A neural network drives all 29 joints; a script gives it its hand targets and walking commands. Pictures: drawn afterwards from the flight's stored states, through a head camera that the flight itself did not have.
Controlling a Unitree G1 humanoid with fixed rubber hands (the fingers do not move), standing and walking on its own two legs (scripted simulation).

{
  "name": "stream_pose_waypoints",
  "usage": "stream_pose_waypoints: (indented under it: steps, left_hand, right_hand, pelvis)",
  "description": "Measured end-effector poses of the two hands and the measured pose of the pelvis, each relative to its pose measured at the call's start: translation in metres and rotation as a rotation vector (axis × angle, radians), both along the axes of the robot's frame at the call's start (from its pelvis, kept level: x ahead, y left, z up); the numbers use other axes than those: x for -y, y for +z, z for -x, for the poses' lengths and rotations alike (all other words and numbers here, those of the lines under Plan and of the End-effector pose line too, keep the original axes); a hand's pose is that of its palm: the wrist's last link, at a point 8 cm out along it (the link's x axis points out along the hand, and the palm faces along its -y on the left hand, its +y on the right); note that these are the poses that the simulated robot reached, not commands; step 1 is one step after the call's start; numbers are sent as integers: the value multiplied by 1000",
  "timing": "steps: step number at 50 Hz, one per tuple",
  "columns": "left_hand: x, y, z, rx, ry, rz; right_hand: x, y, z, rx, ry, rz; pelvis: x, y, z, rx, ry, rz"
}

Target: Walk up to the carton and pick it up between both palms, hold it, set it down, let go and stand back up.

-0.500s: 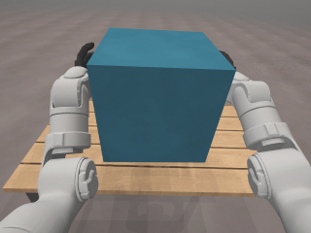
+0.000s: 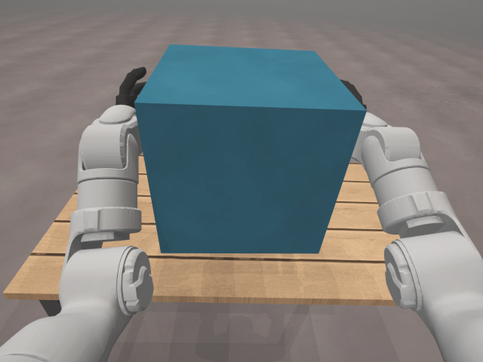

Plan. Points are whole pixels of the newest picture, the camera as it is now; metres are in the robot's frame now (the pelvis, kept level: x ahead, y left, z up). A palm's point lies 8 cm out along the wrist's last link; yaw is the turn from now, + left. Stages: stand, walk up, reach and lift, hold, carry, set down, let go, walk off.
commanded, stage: hold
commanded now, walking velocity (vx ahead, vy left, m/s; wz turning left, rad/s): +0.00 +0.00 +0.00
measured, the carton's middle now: (242, 146) +0.38 +0.01 +0.24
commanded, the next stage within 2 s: set down in 0.10 s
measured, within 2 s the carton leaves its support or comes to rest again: neither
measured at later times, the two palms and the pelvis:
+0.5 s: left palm (127, 106) +0.40 +0.19 +0.29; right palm (335, 137) +0.39 -0.15 +0.25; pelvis +0.01 +0.00 +0.00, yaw +1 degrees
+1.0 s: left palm (143, 127) +0.42 +0.18 +0.24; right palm (335, 156) +0.39 -0.16 +0.21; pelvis +0.01 +0.02 +0.00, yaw +0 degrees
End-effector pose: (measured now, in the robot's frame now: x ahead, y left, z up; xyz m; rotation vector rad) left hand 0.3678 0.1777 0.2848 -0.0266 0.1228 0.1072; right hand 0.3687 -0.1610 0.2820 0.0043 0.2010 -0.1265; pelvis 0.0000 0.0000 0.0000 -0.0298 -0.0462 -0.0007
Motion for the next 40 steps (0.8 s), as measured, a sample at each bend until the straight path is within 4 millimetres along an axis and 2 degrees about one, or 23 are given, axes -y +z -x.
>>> stream_pose_waypoints:
  steps: [8,15,19,23,31,35,40]
  left_hand:
    - [-2,3,-1,8,0,21]
    - [-6,26,-16,93,-21,34]
    - [-9,29,-25,128,-51,13]
    - [-11,15,-31,141,-70,-4]
    - [-9,-32,-38,116,-85,-17]
    - [-5,-44,-41,115,-87,-15]
    - [0,-47,-48,111,-95,-10]
  right_hand:
    - [-2,2,0,8,-4,-2]
    - [-6,16,-10,92,-28,-29]
    - [-8,8,-15,126,-40,-21]
    - [-11,-16,-18,140,-44,0]
    - [-10,-68,-19,120,-57,14]
    - [-6,-76,-19,122,-71,12]
    - [-2,-75,-21,120,-86,16]
  pelvis:
    - [0,0,1,-3,5,-2]
    - [0,1,1,15,16,-10]
    - [0,2,-1,58,19,-17]
    - [-2,2,-4,89,21,-17]
    - [-6,1,-7,80,29,-6]
    - [-9,0,-8,62,28,-2]
    - [-12,0,-9,54,19,-3]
